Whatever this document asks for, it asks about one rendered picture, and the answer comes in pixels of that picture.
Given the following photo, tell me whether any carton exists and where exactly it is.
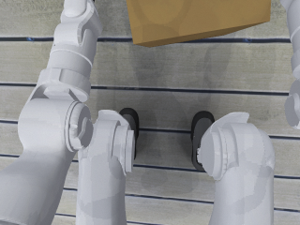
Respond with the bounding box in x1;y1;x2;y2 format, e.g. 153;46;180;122
126;0;271;48

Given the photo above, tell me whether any robot right upper arm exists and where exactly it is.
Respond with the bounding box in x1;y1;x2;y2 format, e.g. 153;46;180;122
284;77;300;129

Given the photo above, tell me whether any robot shin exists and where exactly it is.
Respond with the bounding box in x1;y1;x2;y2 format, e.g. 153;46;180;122
78;110;131;163
197;112;276;172

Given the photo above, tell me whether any left robot forearm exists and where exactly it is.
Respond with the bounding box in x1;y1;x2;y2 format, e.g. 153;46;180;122
18;0;103;140

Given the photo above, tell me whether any robot left upper arm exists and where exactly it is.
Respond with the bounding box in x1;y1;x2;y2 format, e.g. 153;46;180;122
0;97;94;225

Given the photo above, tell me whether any left robot shin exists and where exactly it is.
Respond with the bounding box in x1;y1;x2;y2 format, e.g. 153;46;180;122
78;110;131;163

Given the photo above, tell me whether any right robot shin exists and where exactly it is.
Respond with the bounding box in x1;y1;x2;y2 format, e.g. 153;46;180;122
197;112;276;172

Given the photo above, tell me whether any right robot forearm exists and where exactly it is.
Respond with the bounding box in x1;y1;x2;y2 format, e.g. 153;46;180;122
279;0;300;79

